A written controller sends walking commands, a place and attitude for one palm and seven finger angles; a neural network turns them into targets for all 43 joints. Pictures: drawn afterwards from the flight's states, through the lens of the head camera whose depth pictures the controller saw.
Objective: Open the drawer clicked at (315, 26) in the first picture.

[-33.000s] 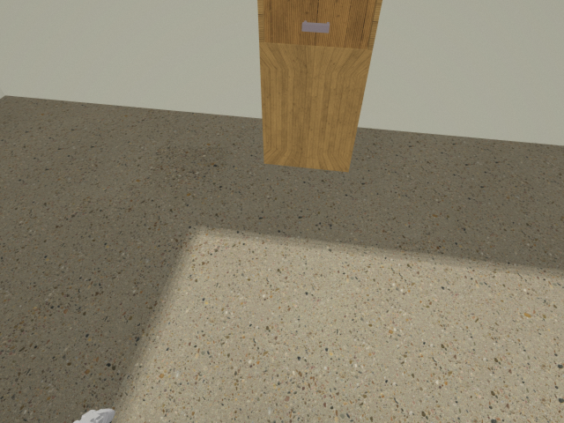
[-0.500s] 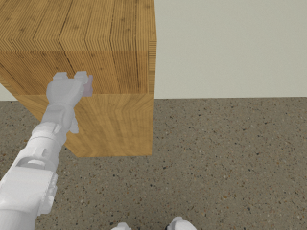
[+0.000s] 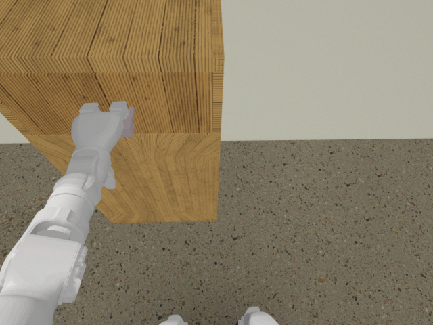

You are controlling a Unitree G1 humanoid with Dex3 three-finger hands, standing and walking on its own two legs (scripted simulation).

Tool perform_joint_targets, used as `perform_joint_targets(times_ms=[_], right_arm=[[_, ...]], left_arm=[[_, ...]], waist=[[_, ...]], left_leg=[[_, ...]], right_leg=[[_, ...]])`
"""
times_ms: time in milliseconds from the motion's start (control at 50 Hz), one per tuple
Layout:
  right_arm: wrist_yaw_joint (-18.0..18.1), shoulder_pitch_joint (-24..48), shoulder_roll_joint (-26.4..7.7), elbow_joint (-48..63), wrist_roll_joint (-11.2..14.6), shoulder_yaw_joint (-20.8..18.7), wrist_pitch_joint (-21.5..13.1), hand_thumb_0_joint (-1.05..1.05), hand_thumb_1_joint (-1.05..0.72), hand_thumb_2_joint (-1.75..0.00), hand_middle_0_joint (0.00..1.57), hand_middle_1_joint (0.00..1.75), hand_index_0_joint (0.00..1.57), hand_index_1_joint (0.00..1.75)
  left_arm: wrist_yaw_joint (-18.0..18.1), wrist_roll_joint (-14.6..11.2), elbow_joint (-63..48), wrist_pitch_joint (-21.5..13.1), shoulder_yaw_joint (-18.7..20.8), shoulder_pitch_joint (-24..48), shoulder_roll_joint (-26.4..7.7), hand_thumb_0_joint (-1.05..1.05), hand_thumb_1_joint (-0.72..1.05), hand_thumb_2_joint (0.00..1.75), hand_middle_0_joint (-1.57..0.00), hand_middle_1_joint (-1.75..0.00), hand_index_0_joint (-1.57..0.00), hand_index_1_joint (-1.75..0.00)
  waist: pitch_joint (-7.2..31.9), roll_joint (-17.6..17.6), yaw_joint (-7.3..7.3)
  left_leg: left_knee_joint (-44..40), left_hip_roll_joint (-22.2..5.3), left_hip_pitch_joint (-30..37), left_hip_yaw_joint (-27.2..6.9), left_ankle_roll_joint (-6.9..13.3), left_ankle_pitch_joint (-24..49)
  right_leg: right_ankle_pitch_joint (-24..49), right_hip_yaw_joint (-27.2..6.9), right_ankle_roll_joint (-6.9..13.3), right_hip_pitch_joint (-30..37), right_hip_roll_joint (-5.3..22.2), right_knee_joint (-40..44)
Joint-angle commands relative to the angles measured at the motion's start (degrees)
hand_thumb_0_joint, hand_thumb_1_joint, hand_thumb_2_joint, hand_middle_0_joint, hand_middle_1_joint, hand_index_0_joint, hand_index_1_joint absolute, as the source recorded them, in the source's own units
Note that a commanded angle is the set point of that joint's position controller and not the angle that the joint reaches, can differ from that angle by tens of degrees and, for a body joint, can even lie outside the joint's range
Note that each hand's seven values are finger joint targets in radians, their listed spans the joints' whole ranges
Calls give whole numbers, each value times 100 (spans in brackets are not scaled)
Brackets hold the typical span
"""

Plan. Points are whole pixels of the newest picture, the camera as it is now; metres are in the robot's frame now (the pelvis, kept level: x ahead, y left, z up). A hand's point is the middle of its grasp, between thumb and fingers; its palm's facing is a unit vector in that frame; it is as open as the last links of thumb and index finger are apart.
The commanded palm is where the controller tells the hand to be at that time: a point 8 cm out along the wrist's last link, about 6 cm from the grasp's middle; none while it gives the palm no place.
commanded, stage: close the thumb around the handle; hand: left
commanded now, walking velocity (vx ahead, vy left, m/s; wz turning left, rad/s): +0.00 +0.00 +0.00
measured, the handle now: (107, 119) +0.52 +0.21 +0.03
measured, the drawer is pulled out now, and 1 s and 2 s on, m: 0.00 0.00 0.13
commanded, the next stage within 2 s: pull the drawer open in 0.76 s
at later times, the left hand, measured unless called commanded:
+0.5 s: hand (109, 144) +0.47 +0.21 +0.01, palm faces -0.07 +0.00 -1.00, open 8.7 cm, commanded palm +0.45 +0.20 +0.07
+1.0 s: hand (108, 145) +0.47 +0.21 +0.01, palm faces -0.07 -0.01 -1.00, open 5.8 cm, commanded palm +0.43 +0.20 +0.07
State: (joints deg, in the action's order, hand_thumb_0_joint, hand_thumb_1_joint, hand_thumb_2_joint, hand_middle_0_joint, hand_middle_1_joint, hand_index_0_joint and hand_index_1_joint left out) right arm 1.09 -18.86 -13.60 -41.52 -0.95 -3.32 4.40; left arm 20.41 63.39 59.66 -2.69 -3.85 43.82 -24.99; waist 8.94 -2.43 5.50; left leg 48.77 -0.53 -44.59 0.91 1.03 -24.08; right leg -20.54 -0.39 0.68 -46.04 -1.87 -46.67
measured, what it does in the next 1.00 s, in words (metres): stands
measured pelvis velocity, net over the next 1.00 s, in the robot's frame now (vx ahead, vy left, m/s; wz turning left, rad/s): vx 0.01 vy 0.00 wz -0.01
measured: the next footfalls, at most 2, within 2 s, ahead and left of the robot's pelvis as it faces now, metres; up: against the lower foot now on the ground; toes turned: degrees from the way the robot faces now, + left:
none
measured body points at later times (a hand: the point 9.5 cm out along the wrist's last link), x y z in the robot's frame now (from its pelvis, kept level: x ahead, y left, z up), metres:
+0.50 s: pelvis +0.00 +0.00 +0.00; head +0.10 -0.01 +0.44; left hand +0.47 +0.21 +0.06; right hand +0.03 -0.27 -0.13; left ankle -0.02 +0.11 -0.70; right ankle +0.01 -0.12 -0.70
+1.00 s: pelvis +0.01 +0.00 +0.00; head +0.10 -0.01 +0.44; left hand +0.47 +0.21 +0.06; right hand +0.03 -0.27 -0.13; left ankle -0.02 +0.11 -0.70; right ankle +0.01 -0.12 -0.70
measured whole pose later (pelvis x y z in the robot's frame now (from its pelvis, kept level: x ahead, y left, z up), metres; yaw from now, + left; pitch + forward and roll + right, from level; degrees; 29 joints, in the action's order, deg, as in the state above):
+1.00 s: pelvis +0.01 +0.00 +0.00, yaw -1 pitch +20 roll -1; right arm 0.9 -18.7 -13.8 -40.9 -0.9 -3.9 5.1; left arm 19.8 62.9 56.6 -2.0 -3.6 41.0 -25.3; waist 9.1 -2.6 5.4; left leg 48.0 -0.9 -43.4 1.4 0.9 -24.4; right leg -20.7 -0.9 0.7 -45.2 -2.3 -46.0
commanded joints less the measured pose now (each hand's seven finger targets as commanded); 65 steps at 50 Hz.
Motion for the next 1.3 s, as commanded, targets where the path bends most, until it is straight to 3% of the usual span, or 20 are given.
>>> perform_joint_targets(times_ms=[0,40,100,140,180,200,280,400,420,540,800,940,960,1000,1080,1120,1160,1180,1260,1280], right_arm=[[65,-650,-914,338,-11,-351,-118,0,-90,-90,20,30,20,30],[67,-641,-944,316,-16,-339,-96,0,-90,-90,20,30,20,30],[60,-630,-929,318,2,-334,-72,0,-90,-90,20,30,20,30],[57,-611,-919,324,7,-336,-74,0,-90,-90,20,30,20,30],[62,-605,-943,339,10,-325,-61,0,-90,-90,20,30,20,30],[66,-618,-916,348,15,-330,-70,0,-90,-90,20,30,20,30],[73,-638,-944,341,4,-335,-69,0,-90,-90,20,30,20,30],[73,-660,-914,350,7,-340,-77,0,-90,-90,20,30,20,30],[66,-646,-921,354,7,-340,-66,0,-90,-90,20,30,20,30],[80,-635,-921,370,9,-326,-64,0,-90,-90,20,30,20,30],[77,-692,-930,321,6,-338,-65,0,-90,-90,20,30,20,30],[33,-515,-878,496,7,-360,-36,0,-90,-90,20,30,20,30],[23,-484,-858,528,11,-364,-41,0,-90,-90,20,30,20,30],[29,-435,-865,546,24,-373,-25,0,-90,-90,20,30,20,30],[25,-260,-863,591,41,-380,-30,0,-90,-90,20,30,20,30],[32,-200,-858,617,58,-373,-18,0,-90,-90,20,30,20,30],[13,-97,-814,680,65,-374,-40,0,-90,-90,20,30,20,30],[18,-49,-831,709,69,-372,-36,0,-90,-90,20,30,20,30],[19,147,-794,741,82,-354,-63,0,-90,-90,20,30,20,30],[29,168,-800,757,80,-356,-71,0,-90,-90,20,30,20,30]], left_arm=[[278,8,-1132,-88,184,2442,-976,0,-50,30,-30,-120,-30,-120],[299,32,-1144,-61,377,2456,-1253,0,-50,30,-30,-120,-30,-120],[293,17,-1053,-30,367,2326,-1217,0,-33,37,-31,-122,-31,-122],[292,26,-1041,2,213,2431,-1065,0,-22,42,-32,-123,-32,-123],[274,9,-1050,26,291,2480,-1182,0,-11,47,-33,-124,-33,-124],[269,30,-1024,27,152,2525,-1022,0,-5,49,-33,-125,-33,-125],[243,1,-1038,31,335,2558,-1229,0,17,59,-35,-127,-35,-127],[200,10,-1102,-32,155,2562,-1006,0,51,73,-37,-131,-37,-131],[195,0,-966,0,239,2316,-1059,0,56,76,-38,-131,-38,-131],[178,-6,-1023,-41,268,2304,-1127,0,90,90,-40,-135,-40,-135],[217,-13,-1098,-13,254,2557,-1144,0,90,90,-40,-135,-40,-135],[151,-133,-1477,-127,304,1452,-909,0,90,90,-40,-135,-40,-135],[150,-179,-1653,-147,171,1424,-722,0,90,90,-40,-135,-40,-135],[156,-173,-1732,-163,358,1036,-890,0,90,90,-40,-135,-40,-135],[205,-189,-2085,-123,205,821,-673,0,90,90,-40,-135,-40,-135],[246,-172,-2234,-98,498,376,-977,0,90,90,-40,-135,-40,-135],[255,-208,-2569,-78,215,291,-603,0,90,90,-40,-135,-40,-135],[262,-229,-2632,-59,344,128,-732,0,90,90,-40,-135,-40,-135],[309,-200,-2980,10,156,-81,-514,0,90,90,-40,-135,-40,-135],[326,-218,-3054,13,277,-138,-620,0,90,90,-40,-135,-40,-135]], waist=[[2357,-79,165],[2402,-31,129],[2342,-51,100],[2213,-77,170],[2286,-117,137],[2266,-111,183],[2384,-65,154],[2330,-100,192],[2308,-110,123],[2303,-62,129],[2410,-100,165],[2580,-175,-138],[2559,-134,-99],[2542,-43,-181],[2251,33,-165],[2359,50,-307],[2256,-12,-261],[2259,48,-304],[2061,25,-273],[2054,125,-304]], left_leg=[[-338,126,1595,-21,68,2379],[-324,134,1532,-5,73,2365],[-335,143,1493,-6,63,2403],[-351,148,1470,13,72,2299],[-369,150,1485,-8,61,2322],[-364,149,1504,-9,68,2289],[-341,149,1525,-10,76,2317],[-324,135,1524,-9,69,2395],[-326,150,1508,12,69,2353],[-338,159,1432,39,85,2313],[-352,131,1590,-14,73,2434],[-362,100,1871,25,41,3047],[-376,88,1898,39,53,3072],[-401,85,1888,29,54,3175],[-497,75,1937,41,62,3111],[-516,87,1971,59,62,3236],[-547,74,2064,57,55,3330],[-560,74,2075,46,48,3396],[-608,86,2173,54,42,3248],[-616,78,2171,28,41,3328]], right_leg=[[1946,106,138,1192,-135,435],[2013,78,133,1282,-133,418],[2071,84,142,1312,-135,410],[1998,82,132,1250,-130,468],[2002,79,153,1301,-129,446],[1949,84,139,1222,-128,452],[1991,71,146,1313,-131,444],[2059,87,133,1236,-127,421],[2035,79,139,1271,-134,435],[2094,55,128,1359,-128,453],[2058,82,133,1287,-135,431],[2441,112,148,1593,-161,402],[2491,122,136,1632,-159,434],[2588,103,136,1755,-159,429],[2530,114,143,1759,-152,528],[2713,87,144,1973,-153,507],[2726,107,136,1940,-145,551],[2724,100,149,2022,-139,561],[2647,110,135,1949,-137,608],[2638,116,146,2006,-132,601]])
